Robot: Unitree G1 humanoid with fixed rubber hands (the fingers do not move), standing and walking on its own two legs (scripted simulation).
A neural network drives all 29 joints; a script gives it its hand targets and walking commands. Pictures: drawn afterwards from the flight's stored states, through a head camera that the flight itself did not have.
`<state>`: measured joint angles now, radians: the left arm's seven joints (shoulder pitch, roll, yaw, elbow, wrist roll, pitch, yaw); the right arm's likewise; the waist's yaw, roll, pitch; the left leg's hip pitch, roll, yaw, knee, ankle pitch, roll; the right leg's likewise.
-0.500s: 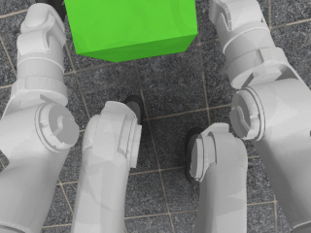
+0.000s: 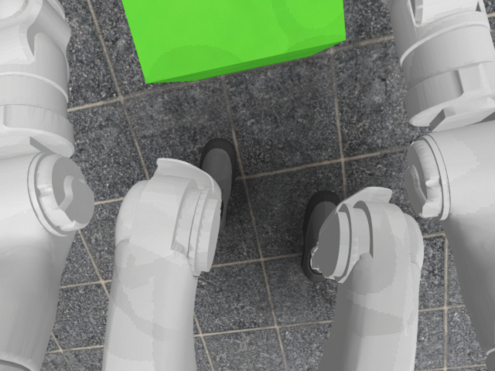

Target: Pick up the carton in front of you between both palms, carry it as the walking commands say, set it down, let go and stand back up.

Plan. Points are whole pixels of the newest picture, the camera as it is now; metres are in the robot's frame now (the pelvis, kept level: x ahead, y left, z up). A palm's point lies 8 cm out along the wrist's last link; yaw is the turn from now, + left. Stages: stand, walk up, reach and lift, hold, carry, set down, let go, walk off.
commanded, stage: set down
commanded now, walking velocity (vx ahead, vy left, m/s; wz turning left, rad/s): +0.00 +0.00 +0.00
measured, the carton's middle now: out of the picture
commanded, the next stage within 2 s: let go in 0.92 s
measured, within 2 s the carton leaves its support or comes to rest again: neither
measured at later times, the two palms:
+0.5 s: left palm out of the picture +0.48 +0.34 +0.00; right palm out of the picture +0.62 -0.03 +0.00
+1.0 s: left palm out of the picture +0.47 +0.34 +0.15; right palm out of the picture +0.61 -0.03 +0.15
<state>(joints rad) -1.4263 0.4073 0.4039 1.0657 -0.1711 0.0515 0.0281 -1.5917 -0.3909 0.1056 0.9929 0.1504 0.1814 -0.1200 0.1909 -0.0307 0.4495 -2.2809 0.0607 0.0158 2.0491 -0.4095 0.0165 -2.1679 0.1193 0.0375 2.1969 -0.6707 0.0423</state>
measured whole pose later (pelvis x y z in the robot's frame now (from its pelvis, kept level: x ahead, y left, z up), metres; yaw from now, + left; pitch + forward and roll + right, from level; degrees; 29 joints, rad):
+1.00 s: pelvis +0.05 +0.01 +0.24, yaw +1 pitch +46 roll -3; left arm -1.04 0.24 0.45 0.76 0.00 0.20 -0.03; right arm -1.26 -0.27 -0.19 0.94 -0.07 0.26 -0.05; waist 0.19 -0.07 -0.05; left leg -1.71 -0.01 -0.04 1.17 -0.26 0.00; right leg -1.60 0.08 0.05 1.25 -0.46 0.03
